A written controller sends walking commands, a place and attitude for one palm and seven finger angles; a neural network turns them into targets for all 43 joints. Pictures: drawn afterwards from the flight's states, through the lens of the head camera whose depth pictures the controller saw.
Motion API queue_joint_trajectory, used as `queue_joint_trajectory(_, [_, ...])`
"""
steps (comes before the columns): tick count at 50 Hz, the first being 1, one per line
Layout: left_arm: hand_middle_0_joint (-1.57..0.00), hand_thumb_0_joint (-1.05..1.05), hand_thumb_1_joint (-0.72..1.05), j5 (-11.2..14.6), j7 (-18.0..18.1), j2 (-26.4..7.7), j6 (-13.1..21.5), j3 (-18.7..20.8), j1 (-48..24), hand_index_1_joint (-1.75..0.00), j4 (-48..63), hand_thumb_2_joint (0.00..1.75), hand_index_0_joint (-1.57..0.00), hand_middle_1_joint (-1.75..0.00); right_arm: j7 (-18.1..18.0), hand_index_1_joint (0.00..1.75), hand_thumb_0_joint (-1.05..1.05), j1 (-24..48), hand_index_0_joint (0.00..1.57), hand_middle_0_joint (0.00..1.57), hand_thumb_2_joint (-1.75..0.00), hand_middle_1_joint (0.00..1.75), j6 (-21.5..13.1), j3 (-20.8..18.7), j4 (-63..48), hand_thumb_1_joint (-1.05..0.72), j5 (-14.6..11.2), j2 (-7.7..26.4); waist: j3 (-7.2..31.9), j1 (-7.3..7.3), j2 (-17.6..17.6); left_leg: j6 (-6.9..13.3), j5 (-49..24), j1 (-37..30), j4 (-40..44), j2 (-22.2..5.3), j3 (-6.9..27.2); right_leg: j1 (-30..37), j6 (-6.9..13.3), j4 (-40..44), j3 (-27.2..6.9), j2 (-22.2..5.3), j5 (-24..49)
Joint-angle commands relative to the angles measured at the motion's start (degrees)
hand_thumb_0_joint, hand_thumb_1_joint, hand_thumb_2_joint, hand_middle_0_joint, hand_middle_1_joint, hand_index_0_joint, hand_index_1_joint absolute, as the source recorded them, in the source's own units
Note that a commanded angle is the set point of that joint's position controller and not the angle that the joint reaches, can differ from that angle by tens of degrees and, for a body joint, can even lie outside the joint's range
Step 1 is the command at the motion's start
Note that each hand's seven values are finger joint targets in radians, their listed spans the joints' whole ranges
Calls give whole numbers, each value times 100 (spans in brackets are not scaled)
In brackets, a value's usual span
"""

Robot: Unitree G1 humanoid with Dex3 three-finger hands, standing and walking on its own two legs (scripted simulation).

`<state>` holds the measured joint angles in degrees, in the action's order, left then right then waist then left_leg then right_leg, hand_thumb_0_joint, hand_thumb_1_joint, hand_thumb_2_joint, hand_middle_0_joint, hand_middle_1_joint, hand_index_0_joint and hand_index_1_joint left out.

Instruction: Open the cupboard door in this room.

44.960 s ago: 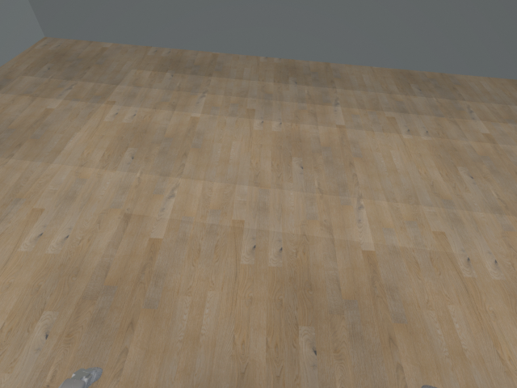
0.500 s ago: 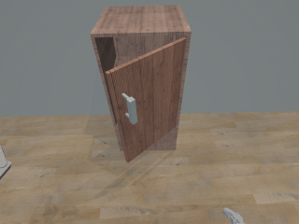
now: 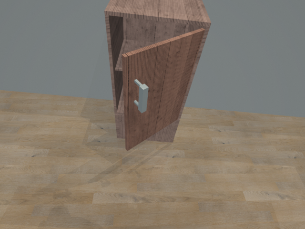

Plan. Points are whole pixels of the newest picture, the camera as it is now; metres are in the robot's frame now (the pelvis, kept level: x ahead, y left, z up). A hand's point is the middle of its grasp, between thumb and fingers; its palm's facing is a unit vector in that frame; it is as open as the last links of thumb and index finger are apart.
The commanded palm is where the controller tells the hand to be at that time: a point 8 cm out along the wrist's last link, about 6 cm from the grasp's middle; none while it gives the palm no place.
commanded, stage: let the arm hang, fingers relaxed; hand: left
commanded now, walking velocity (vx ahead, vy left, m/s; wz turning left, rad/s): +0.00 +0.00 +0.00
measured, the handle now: (139, 96) +0.58 +0.09 -0.03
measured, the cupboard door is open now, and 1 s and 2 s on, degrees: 41 41 41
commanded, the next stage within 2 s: look to check the result in 0.72 s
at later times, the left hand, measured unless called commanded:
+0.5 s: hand out of the picture -0.01 +0.18 -0.18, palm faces +0.02 -0.99 -0.17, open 7.4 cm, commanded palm none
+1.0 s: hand out of the picture +0.01 +0.17 -0.17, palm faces +0.03 -0.98 -0.17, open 7.4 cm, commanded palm none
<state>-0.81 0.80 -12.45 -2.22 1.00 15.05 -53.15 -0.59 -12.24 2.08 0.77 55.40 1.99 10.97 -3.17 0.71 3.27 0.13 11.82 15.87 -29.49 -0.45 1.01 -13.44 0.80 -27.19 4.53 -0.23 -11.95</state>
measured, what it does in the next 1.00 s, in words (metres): stands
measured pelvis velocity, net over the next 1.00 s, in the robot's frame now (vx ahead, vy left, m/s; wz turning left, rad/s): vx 0.02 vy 0.01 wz -0.02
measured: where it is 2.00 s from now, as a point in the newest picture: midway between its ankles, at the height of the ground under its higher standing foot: outside the picture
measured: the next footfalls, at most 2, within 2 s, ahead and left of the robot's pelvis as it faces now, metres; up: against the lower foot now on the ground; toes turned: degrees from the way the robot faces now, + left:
none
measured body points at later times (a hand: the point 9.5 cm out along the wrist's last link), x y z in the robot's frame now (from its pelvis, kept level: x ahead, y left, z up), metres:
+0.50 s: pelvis +0.00 +0.02 +0.00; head +0.00 +0.02 +0.45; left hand -0.01 +0.23 -0.16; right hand -0.05 -0.19 -0.16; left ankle +0.05 +0.12 -0.74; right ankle +0.03 -0.11 -0.74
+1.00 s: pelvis +0.02 +0.01 +0.00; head +0.04 +0.01 +0.45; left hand +0.01 +0.22 -0.16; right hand +0.01 -0.20 -0.16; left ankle +0.05 +0.12 -0.74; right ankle +0.03 -0.11 -0.74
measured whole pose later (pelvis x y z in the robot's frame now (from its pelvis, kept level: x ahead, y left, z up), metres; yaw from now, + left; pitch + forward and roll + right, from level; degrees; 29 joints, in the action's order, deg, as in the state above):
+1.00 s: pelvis +0.02 +0.01 +0.00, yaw -1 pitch -1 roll +0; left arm -0.5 2.1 -7.1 -0.1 1.0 16.8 -65.9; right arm -2.0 -16.6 0.4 -0.2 64.6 1.4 6.5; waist -2.6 0.0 0.1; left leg 1.3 11.9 12.5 -25.4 0.9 -1.0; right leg -11.7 -0.4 -25.5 2.5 -1.6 -12.7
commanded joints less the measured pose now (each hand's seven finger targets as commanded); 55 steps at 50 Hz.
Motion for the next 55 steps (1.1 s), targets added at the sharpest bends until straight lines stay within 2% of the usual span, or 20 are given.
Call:
queue_joint_trajectory(1, [-20,0,90,-32,-1,-578,165,125,66,-30,-68,90,-20,-30,-65,30,0,-73,20,20,-90,30,-106,-210,-161,-90,-25,665,73,-87,-1222,122,1387,365,1136,-370,492,121,117,818,-688,-456,-942])
queue_joint_trajectory(3, [-20,0,90,-34,1,-526,169,105,112,-30,-273,90,-20,-30,-74,30,0,-290,20,20,-90,30,-102,-238,-43,-90,-37,646,-6,-101,-621,156,1367,309,1170,-424,535,18,87,865,-643,-458,-1023])
queue_joint_trajectory(4, [-20,0,90,-34,6,-482,167,91,149,-30,-364,90,-20,-30,-76,30,0,-371,20,20,-90,30,-101,-240,36,-90,-37,624,-79,-108,-513,172,1357,284,1171,-424,535,-73,83,896,-665,-469,-1101])
queue_joint_trajectory(5, [-20,0,90,-35,15,-466,172,94,166,-30,-434,90,-20,-30,-80,30,0,-506,20,20,-90,30,-104,-244,91,-90,-39,586,-107,-125,-232,183,1309,281,1162,-426,541,-92,75,909,-670,-472,-1129])
queue_joint_trajectory(8, [-20,0,90,-23,37,-403,175,82,285,-30,-647,90,-20,-30,-86,30,0,-700,20,20,-90,30,-116,-239,301,-90,-47,493,-161,-125,25,210,1175,145,1118,-410,473,-266,67,924,-669,-500,-1273])
queue_joint_trajectory(11, [-20,0,90,-23,63,-335,159,83,389,-30,-778,90,-20,-30,-92,30,0,-867,20,20,-90,30,-118,-224,447,-90,-42,410,-305,-114,-27,228,1321,267,1200,-423,522,-357,55,871,-685,-466,-1401])
queue_joint_trajectory(15, [-20,0,90,-23,82,-270,159,91,541,-30,-917,90,-20,-30,-96,30,0,-958,20,20,-90,30,-136,-203,598,-90,-42,291,-277,-72,-310,251,1382,371,1294,-426,543,-262,50,726,-641,-449,-1252])
queue_joint_trajectory(17, [-20,0,90,-23,94,-242,184,95,622,-30,-966,90,-20,-30,-100,30,0,-982,20,20,-90,30,-147,-205,621,-90,-56,261,-182,-43,-276,257,1236,305,1241,-414,509,-196,61,705,-644,-448,-1119])
queue_joint_trajectory(26, [-20,0,90,-13,122,-15,224,102,603,-30,-1056,90,-20,-30,-134,30,0,-1084,20,20,-90,30,-206,-181,760,-90,-56,6,-263,-54,-576,223,842,361,1221,-376,460,-43,89,637,-609,-505,-609])
queue_joint_trajectory(27, [-20,0,90,-12,128,-32,233,109,613,-30,-1055,90,-20,-30,-137,30,0,-1090,20,20,-90,30,-202,-179,754,-90,-68,18,-247,-48,-480,213,760,312,1164,-375,434,-33,89,648,-606,-488,-588])
queue_joint_trajectory(31, [-20,0,90,-6,130,47,231,101,559,-30,-1073,90,-20,-30,-147,30,0,-1098,20,20,-90,30,-201,-180,784,-90,-56,-47,-363,-81,-594,193,725,299,1158,-363,410,-118,93,685,-610,-509,-584])
queue_joint_trajectory(32, [-20,0,90,-9,133,32,230,104,577,-30,-1073,90,-20,-30,-149,30,0,-1095,20,20,-90,30,-190,-188,766,-90,-67,-31,-388,-69,-480,188,740,281,1122,-362,396,-134,87,710,-597,-483,-630])
queue_joint_trajectory(33, [-20,0,90,-10,130,51,227,103,544,-30,-1073,90,-20,-30,-147,30,0,-1093,20,20,-90,30,-194,-188,761,-90,-61,-48,-406,-92,-525,196,727,289,1144,-368,411,-152,89,709,-592,-517,-616])
queue_joint_trajectory(36, [-20,0,90,-4,130,76,247,101,537,-30,-1063,90,-20,-30,-154,30,0,-1081,20,20,-90,30,-209,-189,760,-90,-61,-32,-243,-110,-519,191,550,138,1123,-384,411,-74,87,688,-607,-503,-428])
queue_joint_trajectory(42, [-20,0,90,1,141,68,275,91,544,-30,-1071,90,-20,-30,-156,30,0,-1000,20,20,-90,30,-222,-185,775,-90,-89,-11,-108,-105,-245,183,135,-128,991,-392,327,-2,76,713,-596,-518,-230])
queue_joint_trajectory(48, [-20,0,90,5,139,66,269,68,544,-30,-1129,90,-20,-30,-158,30,0,-890,20,20,-90,30,-238,-155,837,-90,-86,2,-187,-96,-364,181,-50,-187,1044,-403,328,41,64,716,-578,-550,-91])
queue_joint_trajectory(55, [-20,0,90,15,143,68,290,63,536,-30,-1176,90,-20,-30,-178,30,0,-858,20,20,-90,30,-270,-133,891,-90,-93,19,-23,-93,-402,172,-534,-392,995,-431,280,239,58,715,-580,-563,243])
